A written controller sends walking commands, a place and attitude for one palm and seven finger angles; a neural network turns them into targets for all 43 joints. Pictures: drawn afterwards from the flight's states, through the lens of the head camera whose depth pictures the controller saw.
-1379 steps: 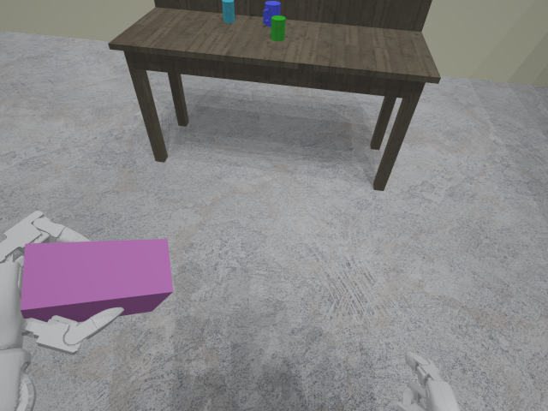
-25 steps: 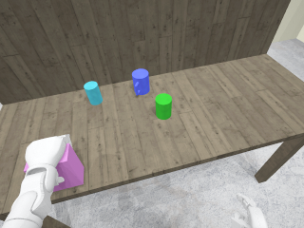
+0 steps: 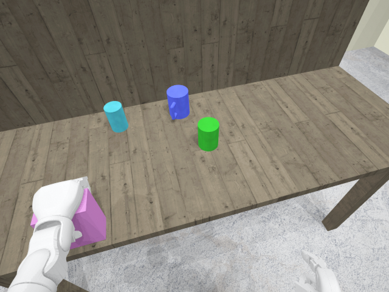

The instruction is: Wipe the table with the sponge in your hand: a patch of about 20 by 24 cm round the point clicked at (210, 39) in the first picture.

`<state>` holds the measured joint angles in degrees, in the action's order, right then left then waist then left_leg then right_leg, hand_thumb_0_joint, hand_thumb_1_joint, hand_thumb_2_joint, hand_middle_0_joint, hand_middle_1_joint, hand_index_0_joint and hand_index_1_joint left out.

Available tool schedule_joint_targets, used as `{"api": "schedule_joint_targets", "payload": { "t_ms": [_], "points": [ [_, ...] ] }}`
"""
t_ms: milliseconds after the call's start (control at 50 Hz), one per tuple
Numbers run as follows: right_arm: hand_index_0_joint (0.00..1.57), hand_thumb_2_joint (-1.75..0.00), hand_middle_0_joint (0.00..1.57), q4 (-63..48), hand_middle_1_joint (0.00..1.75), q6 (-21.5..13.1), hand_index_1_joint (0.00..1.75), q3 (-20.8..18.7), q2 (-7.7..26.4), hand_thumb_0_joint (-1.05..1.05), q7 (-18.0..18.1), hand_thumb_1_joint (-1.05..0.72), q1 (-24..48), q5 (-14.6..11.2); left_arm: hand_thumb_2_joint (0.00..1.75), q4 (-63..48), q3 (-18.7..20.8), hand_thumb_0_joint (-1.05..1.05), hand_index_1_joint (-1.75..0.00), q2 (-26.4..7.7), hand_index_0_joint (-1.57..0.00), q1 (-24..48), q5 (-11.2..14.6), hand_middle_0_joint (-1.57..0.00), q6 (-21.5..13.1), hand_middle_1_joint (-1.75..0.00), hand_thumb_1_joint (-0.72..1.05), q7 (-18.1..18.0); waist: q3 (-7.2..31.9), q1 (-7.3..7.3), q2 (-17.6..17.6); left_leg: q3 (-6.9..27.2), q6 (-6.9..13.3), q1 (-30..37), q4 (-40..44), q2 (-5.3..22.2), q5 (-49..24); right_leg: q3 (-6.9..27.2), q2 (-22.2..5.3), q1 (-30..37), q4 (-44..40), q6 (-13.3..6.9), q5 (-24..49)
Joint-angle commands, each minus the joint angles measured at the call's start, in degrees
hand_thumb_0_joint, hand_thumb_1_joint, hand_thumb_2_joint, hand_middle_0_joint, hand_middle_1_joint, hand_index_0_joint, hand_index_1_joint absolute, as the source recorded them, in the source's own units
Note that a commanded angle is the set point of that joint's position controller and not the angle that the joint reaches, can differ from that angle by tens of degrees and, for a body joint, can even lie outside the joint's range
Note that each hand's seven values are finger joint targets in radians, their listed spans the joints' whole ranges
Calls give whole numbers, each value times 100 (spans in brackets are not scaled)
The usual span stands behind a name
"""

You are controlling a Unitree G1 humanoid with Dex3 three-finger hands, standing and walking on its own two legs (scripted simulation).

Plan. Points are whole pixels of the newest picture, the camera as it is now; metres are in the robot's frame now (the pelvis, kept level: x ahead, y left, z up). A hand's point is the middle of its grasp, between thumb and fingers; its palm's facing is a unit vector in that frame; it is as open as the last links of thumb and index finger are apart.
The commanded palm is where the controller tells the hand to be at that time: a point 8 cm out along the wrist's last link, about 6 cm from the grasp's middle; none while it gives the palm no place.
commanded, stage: lower the sponge onto the table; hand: left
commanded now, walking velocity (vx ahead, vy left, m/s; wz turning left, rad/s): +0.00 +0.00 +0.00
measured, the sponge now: (77, 225) +0.24 +0.32 -0.05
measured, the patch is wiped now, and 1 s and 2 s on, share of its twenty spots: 0.00 0.15 0.30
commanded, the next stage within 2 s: wipe forward along the first lane in 0.22 s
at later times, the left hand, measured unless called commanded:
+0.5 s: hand (76, 203) +0.28 +0.31 +0.00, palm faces -0.09 -0.01 -1.00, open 9.8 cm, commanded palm +0.27 +0.31 +0.04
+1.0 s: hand (76, 181) +0.33 +0.34 +0.00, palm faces -0.12 +0.02 -0.99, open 9.8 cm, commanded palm +0.32 +0.33 +0.03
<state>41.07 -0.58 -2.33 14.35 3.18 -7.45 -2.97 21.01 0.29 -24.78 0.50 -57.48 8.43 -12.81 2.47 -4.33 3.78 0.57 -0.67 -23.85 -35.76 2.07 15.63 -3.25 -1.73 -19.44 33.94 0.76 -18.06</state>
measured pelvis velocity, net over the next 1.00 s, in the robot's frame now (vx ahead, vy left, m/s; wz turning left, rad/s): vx -0.01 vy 0.00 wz -0.01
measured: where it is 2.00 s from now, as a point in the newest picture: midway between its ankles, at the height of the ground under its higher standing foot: outside the picture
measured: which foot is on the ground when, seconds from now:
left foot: down 0.00-1.00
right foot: down 0.00-1.00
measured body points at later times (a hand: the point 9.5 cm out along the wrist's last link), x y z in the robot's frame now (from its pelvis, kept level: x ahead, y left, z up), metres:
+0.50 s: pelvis +0.00 +0.00 +0.00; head +0.03 -0.02 +0.44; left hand +0.28 +0.31 +0.06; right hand +0.17 -0.25 -0.12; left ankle +0.03 +0.13 -0.73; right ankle -0.01 -0.13 -0.73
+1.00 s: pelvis -0.01 +0.00 -0.02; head +0.04 -0.02 +0.43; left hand +0.33 +0.33 +0.05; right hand +0.10 -0.28 -0.15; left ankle +0.03 +0.13 -0.73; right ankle -0.01 -0.13 -0.73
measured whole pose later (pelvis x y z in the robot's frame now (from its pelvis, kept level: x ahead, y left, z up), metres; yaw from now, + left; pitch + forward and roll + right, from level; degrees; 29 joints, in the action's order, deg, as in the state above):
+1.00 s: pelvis -0.01 +0.00 -0.02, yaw -1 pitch +11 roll -2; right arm 42.1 3.6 -3.2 16.4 2.6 -13.5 -3.6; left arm 44.6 4.0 -30.3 20.9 -59.8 4.0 -14.7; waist 6.4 -0.9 3.7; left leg 1.1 -0.8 -37.1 -43.4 3.0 17.7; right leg -3.2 -0.8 -32.6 41.3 0.4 -19.9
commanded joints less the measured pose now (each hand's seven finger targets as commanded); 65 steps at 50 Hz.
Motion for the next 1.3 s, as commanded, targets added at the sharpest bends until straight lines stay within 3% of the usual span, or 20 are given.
{"api": "schedule_joint_targets", "payload": {
  "t_ms": [0, 60, 100, 140, 200, 220, 280, 360, 400, 440, 500, 540, 600, 660, 700, 740, 800, 860, 980, 1280],
  "points": [
    [20, -90, 20, -741, 30, -269, 30, -228, 725, 0, 72, -90, 559, 27, 130, -901, 689, 0, -160, -1516, -120, 1750, -145, -120, -60, -160, 10, -336, 1167, 158, -8, 102, 307, 1006, 377, -260, -733, 6, 312, -300, -542, -332, 796],
    [20, -90, 20, -749, 30, -261, 30, -234, 693, 0, 60, -90, 546, 2, 130, -661, 321, 0, -160, -1119, -120, 1705, -119, -120, -20, -160, 10, -323, 1206, 179, 13, 74, 307, 954, 330, -261, -708, -57, 307, -384, -473, -332, 795],
    [20, -90, 20, -745, 30, -220, 30, -243, 747, 0, 42, -90, 498, 12, 130, -558, 548, 0, -160, -1316, -120, 1582, -116, -120, 24, -160, 10, -329, 1371, 110, -110, 94, 286, 920, 335, -259, -805, -39, 321, -246, -434, -342, 895],
    [20, -90, 20, -850, 30, -212, 30, -226, 712, 0, 20, -90, 566, 0, 130, -640, 326, 0, -160, -1050, -120, 1410, -89, -120, 49, -160, 10, -313, 1441, 96, -103, 57, 297, 882, 277, -279, -941, -62, 294, -180, -394, -322, 1083],
    [20, -90, 20, -832, 30, -128, 30, -213, 783, 0, -6, -90, 537, 0, 130, -452, 633, 0, -160, -1371, -120, 1260, -96, -120, 163, -160, 10, -322, 1288, 57, -163, 90, 271, 737, 297, -273, -929, -30, 308, -161, -394, -333, 1086],
    [20, -90, 20, -898, 30, -136, 30, -198, 738, 0, -4, -90, 548, -5, 130, -558, 379, 0, -160, -1105, -120, 1367, -56, -120, 162, -160, 10, -306, 1242, 113, -112, 52, 291, 723, 294, -278, -857, -72, 296, -201, -383, -313, 1046],
    [20, -90, 20, -899, 30, -129, 30, -215, 745, 0, -27, -90, 527, -3, 130, -485, 354, 0, -160, -1062, -120, 1244, -83, -120, 176, -160, 10, -309, 1258, 108, -264, 54, 299, 714, 245, -266, -929, -73, 292, -228, -367, -309, 1132],
    [20, -90, 20, -837, 30, -100, 30, -220, 780, 0, 0, -90, 448, -8, 130, -309, 402, 0, -160, -1171, -120, 1442, -98, -120, 193, -160, 10, -315, 1158, 187, -397, 8, 318, 607, 186, -281, -826, -43, 294, -312, -372, -290, 1095],
    [20, -90, 20, -779, 30, -74, 30, -231, 810, 0, 6, -90, 413, -4, 130, -294, 607, 0, -160, -1440, -120, 1622, -172, -120, 176, -160, 10, -342, 1182, 155, -158, 43, 295, 627, 198, -286, -827, -13, 301, -348, -358, -325, 1028],
    [20, -90, 20, -805, 30, -85, 30, -235, 761, 0, 9, -90, 389, -22, 130, -226, 288, 0, -160, -1105, -120, 1734, -177, -120, 148, -160, 10, -330, 1237, 213, -183, 29, 317, 644, 163, -296, -775, -45, 299, -443, -346, -312, 957],
    [20, -90, 20, -658, 30, -28, 30, -235, 837, 0, 45, -90, 273, -39, 130, 293, 495, 0, -160, -1432, -120, 2194, -195, -120, 154, -160, 10, -322, 1046, 304, -420, 31, 306, 453, 159, -283, -493, -13, 313, -617, -382, -306, 690],
    [20, -90, 20, -703, 30, -34, 30, -243, 802, 0, 49, -90, 218, -47, 130, 429, 280, 0, -160, -1206, -120, 2198, -198, -120, 111, -160, 10, -294, 1203, 290, -345, -24, 327, 432, 96, -320, -558, -23, 298, -581, -337, -301, 807],
    [20, -90, 20, -623, 30, 33, 30, -256, 886, 0, 55, -90, 75, -45, 130, 935, 596, 0, -160, -1569, -120, 2223, -224, -120, 83, -160, 10, -264, 1213, 298, -549, -33, 319, 209, 17, -320, -538, 15, 308, -571, -311, -294, 888],
    [20, -90, 20, -660, 30, 61, 30, -257, 875, 0, 40, -90, -5, -41, 130, 1114, 359, 0, -160, -1365, -120, 2394, -239, -120, -11, -160, 10, -215, 1302, 357, -477, -84, 329, 129, -86, -320, -601, 4, 290, -634, -235, -279, 1031],
    [20, -90, 20, -597, 30, 98, 30, -264, 938, 0, 39, -90, -97, -42, 130, 1403, 660, 0, -160, -1738, -120, 2530, -258, -120, -60, -160, 10, -217, 1220, 369, -557, -82, 329, -44, -130, -304, -514, 43, 298, -689, -230, -281, 971],
    [20, -90, 20, -650, 30, 109, 30, -264, 915, 0, 27, -90, -152, -38, 130, 1418, 432, 0, -160, -1539, -120, 2724, -280, -120, -155, -160, 10, -200, 1325, 421, -541, -99, 337, -118, -185, -318, -517, 25, 289, -739, -165, -262, 1012],
    [20, -90, 20, -598, 30, 155, 30, -288, 972, 0, 11, -90, -277, -37, 130, 1753, 764, 0, -160, -1882, -120, 2659, -317, -120, -216, -160, 10, -234, 1401, 373, -529, -88, 328, -251, -254, -294, -546, 48, 309, -769, -99, -286, 1025],
    [20, -90, 20, -618, 30, 170, 30, -312, 959, 0, -10, -90, -368, -36, 130, 1887, 499, 0, -160, -1618, -120, 2789, -296, -120, -286, -160, 10, -253, 1422, 439, -508, -110, 344, -341, -319, -298, -449, 32, 308, -924, -71, -270, 917],
    [20, -90, 20, -538, 30, 233, 30, -320, 1008, 0, -26, -90, -539, -45, 130, 2348, 683, 0, -160, -1938, -120, 3105, -325, -120, -360, -160, 10, -343, 1463, 479, -655, -106, 358, -625, -411, -282, -304, 37, 324, -1040, 0, -260, 754],
    [20, -90, 20, -453, 30, 281, 30, -282, 1061, 0, -70, -90, -931, -59, 130, 3203, 528, 0, -160, -2311, -120, 4503, -496, -120, -487, -160, 10, -344, 1657, 684, -277, -6, 367, -735, -474, -237, 71, -6, 394, -1647, 127, -296, 211]
  ]
}}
